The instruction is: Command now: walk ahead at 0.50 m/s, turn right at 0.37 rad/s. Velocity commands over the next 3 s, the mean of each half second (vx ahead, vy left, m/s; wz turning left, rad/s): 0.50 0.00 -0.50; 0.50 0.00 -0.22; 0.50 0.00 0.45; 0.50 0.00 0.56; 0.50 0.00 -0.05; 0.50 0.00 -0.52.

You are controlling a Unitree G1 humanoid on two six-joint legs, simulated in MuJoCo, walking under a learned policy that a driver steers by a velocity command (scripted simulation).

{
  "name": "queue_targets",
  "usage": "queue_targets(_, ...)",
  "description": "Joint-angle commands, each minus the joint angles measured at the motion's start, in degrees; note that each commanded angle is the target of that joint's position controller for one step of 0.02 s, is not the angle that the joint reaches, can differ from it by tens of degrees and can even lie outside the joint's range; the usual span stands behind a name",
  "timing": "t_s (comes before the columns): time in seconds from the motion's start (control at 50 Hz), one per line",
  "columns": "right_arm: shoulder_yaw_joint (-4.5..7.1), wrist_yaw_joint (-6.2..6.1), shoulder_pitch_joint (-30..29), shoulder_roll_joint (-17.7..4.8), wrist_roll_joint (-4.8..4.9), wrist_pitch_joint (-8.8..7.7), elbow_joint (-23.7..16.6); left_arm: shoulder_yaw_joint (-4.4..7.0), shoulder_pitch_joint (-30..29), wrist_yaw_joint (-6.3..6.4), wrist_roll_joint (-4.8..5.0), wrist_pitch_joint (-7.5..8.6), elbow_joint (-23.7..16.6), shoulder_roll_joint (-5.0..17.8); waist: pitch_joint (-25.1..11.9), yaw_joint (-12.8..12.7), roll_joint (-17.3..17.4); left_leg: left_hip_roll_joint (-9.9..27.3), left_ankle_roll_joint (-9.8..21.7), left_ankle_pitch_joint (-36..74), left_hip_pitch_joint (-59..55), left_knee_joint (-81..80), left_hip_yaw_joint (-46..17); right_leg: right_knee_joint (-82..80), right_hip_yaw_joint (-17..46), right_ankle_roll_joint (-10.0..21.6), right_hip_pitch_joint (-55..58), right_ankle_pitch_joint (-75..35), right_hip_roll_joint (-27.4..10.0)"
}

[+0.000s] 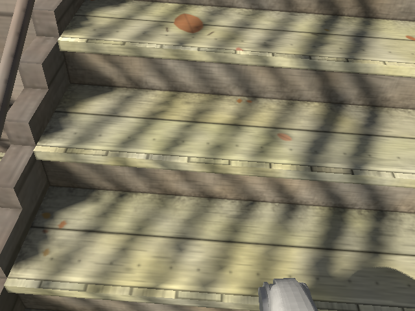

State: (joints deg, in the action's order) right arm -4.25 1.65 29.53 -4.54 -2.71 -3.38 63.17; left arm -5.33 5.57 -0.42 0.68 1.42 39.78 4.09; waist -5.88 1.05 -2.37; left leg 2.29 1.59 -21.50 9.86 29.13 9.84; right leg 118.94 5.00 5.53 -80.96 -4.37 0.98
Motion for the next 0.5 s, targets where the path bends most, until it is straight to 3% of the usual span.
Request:
queue_targets(0.02,1.93,-2.84,6.16,-9.66,0.79,-0.60,-1.29,-0.25,-8.97,-0.32,0.83,0.53,-7.21,2.44,9.14,1.74,7.61,12.82,3.39,8.98,-3.14,-16.33,-10.35,-8.87,-1.61,-2.26,-7.37,3.74,-3.83)
queue_targets(0.04,3.11,-4.37,6.93,-12.61,1.28,-0.59,-1.49,-1.27,-12.17,-0.85,0.99,0.48,-8.77,0.93,8.53,2.21,8.54,16.60,5.39,9.36,-4.61,-24.00,-11.98,-13.36,-5.69,-2.80,-5.43,11.78,-6.74)
queue_targets(0.06,3.56,-5.06,7.80,-13.11,1.44,-0.23,-1.29,-1.15,-15.38,-1.20,0.82,0.53,-9.91,1.55,9.58,3.25,7.13,17.18,5.74,10.90,-8.74,-25.87,-11.64,-16.36,-7.20,-2.97,-5.20,14.88,-8.34)
queue_targets(0.08,4.10,-5.65,8.45,-13.27,2.24,0.56,-0.38,-1.40,-18.17,-1.95,0.66,0.86,-10.47,1.03,9.55,3.78,6.10,16.95,4.95,14.67,-12.35,-25.70,-10.03,-23.14,-9.05,-2.69,-3.63,17.89,-9.39)
queue_targets(0.1,4.30,-5.36,7.78,-12.88,3.15,0.34,-0.69,-1.36,-20.56,-2.91,0.61,1.28,-10.07,0.06,8.97,4.74,5.67,18.35,5.39,24.42,-14.70,-26.84,-7.38,-27.63,-13.06,-1.53,1.22,21.48,-9.61)
queue_targets(0.12,4.73,-4.90,9.05,-13.58,3.77,0.71,-0.06,-2.23,-21.57,-3.35,0.54,1.52,-10.36,-2.58,7.77,4.82,5.74,18.39,5.72,32.68,-17.46,-25.69,-4.93,-30.28,-15.54,-0.45,5.29,26.00,-8.90)
queue_targets(0.14,3.66,-4.09,5.08,-12.81,2.38,1.18,-0.64,-2.41,-18.70,-4.10,0.90,2.05,-10.79,-2.89,6.08,0.30,7.02,14.75,5.10,64.12,-11.03,-20.69,1.92,-36.20,-20.52,2.28,20.87,28.60,-4.60)
queue_targets(0.16,3.60,-3.46,6.34,-13.96,1.77,0.46,0.29,-1.37,-17.68,-4.30,0.97,2.93,-12.03,-0.22,2.52,-1.78,13.29,14.51,6.53,101.69,-7.39,-15.05,2.54,-41.37,-23.63,3.97,35.60,31.31,0.77)
queue_targets(0.18,4.51,-3.13,6.06,-18.70,1.64,-0.11,-0.25,0.77,-8.61,-4.16,0.68,2.99,-9.43,4.03,-2.98,-6.27,19.89,16.74,7.64,117.86,-12.49,-7.09,0.66,-48.03,-21.61,5.83,44.77,33.26,3.74)
queue_targets(0.2,5.04,-2.81,3.02,-20.75,1.30,-0.57,-2.63,3.49,-0.33,-4.20,0.60,2.55,-7.19,9.41,-7.90,-11.20,21.32,15.69,7.14,119.18,-13.59,3.92,0.03,-58.17,-14.99,8.04,54.09,33.00,4.90)
queue_targets(0.22,5.17,-1.92,-0.01,-20.12,0.54,-2.43,-6.70,5.70,9.86,-3.57,-0.34,1.37,-4.59,14.44,-15.27,-13.84,14.76,12.29,5.08,106.86,5.46,18.08,-2.03,-61.94,4.42,12.38,75.93,28.18,-1.07)
queue_targets(0.24,4.85,-0.54,-5.41,-16.31,1.28,-4.41,-10.80,8.48,19.01,-1.66,-1.27,-0.16,-0.79,21.83,-19.99,-14.74,-7.05,-0.22,1.89,43.43,22.60,41.41,-6.74,-88.44,37.97,18.91,87.82,39.59,-12.44)
queue_targets(0.26,5.77,1.30,-7.38,-14.64,1.63,-5.74,-10.96,8.59,19.79,-0.08,-2.87,-0.53,1.78,21.96,-21.01,-10.85,-9.74,-4.88,1.62,15.19,28.17,64.79,-18.86,-103.67,55.20,16.94,85.89,43.79,-17.57)
queue_targets(0.28,5.89,1.66,-13.58,-10.85,2.48,-5.49,-14.98,7.61,17.62,-0.18,-2.71,-0.23,3.93,18.65,-10.38,-8.04,-5.15,-3.79,3.07,14.47,34.50,77.34,-21.69,-105.92,50.78,11.60,76.62,42.73,-16.93)
queue_targets(0.3,5.20,1.31,-18.70,-9.72,2.65,-5.34,-19.18,5.66,16.28,-1.55,-1.59,0.47,7.01,11.49,-0.89,-5.02,0.79,-3.39,4.69,14.79,41.07,85.53,-18.58,-102.30,40.85,9.41,67.94,40.95,-14.56)
queue_targets(0.32,4.53,0.97,-22.24,-7.69,1.55,-5.28,-23.28,4.80,13.25,-2.48,-1.39,1.06,8.12,7.60,4.99,-1.89,4.20,-1.87,6.55,14.39,46.20,89.97,-16.39,-99.51,30.67,7.30,61.58,32.44,-11.52)
queue_targets(0.34,3.36,0.98,-19.64,-5.25,0.97,-4.80,-24.06,4.03,11.37,-3.22,-2.19,1.14,9.85,4.89,5.35,1.26,2.87,-1.35,8.22,13.93,48.86,98.21,-16.58,-97.67,24.01,5.49,59.43,24.90,-8.56)
queue_targets(0.36,2.31,1.05,-16.12,-3.31,1.59,-4.31,-23.95,3.81,10.76,-3.62,-2.25,1.08,10.70,3.27,5.79,4.05,2.97,-0.76,8.96,13.38,52.20,102.02,-16.49,-97.19,17.49,4.16,59.06,19.37,-6.95)
queue_targets(0.38,0.91,1.06,-13.19,-1.32,1.74,-4.15,-23.27,3.93,11.19,-3.81,-1.60,1.31,11.17,3.32,5.93,5.27,3.60,0.82,8.97,15.62,54.96,100.00,-16.12,-94.02,10.59,2.81,58.52,13.37,-5.51)
queue_targets(0.42,0.15,0.35,-14.47,-2.22,2.67,-3.56,-24.03,3.70,9.76,-3.73,-1.77,1.69,10.80,3.34,8.24,7.23,3.54,2.52,6.56,16.26,57.70,91.46,-12.94,-95.61,5.04,1.58,51.75,14.23,-4.02)
queue_targets(0.44,-0.15,0.00,-17.48,-2.75,2.11,-3.50,-25.29,3.63,9.51,-3.71,-1.94,1.77,10.39,3.76,8.14,6.88,2.83,2.77,5.51,20.25,56.37,86.38,-10.25,-96.12,2.50,0.47,48.24,12.66,-2.20)
queue_targets(0.46,-1.10,-0.52,-22.65,-0.67,1.17,-3.36,-27.01,3.93,13.24,-3.29,-2.62,1.72,12.24,5.87,7.28,4.55,-1.12,1.72,4.02,20.77,59.66,93.58,-6.17,-96.95,4.75,1.70,48.70,9.19,-2.53)
queue_targets(0.48,-1.81,-0.67,-24.56,0.78,1.06,-3.23,-28.59,3.73,16.43,-3.00,-2.72,1.58,13.61,6.42,6.90,3.64,-4.07,1.68,3.29,18.59,64.50,99.17,-5.54,-97.90,8.28,2.74,50.95,11.90,-2.82)
queue_targets(0.5,-2.46,-0.48,-27.28,1.40,0.45,-3.47,-30.33,4.01,16.90,-2.64,-2.63,1.55,14.26,7.31,7.46,3.31,-3.61,2.19,2.74,18.96,67.00,97.48,-5.22,-98.76,10.95,3.17,51.55,15.71,-3.12)
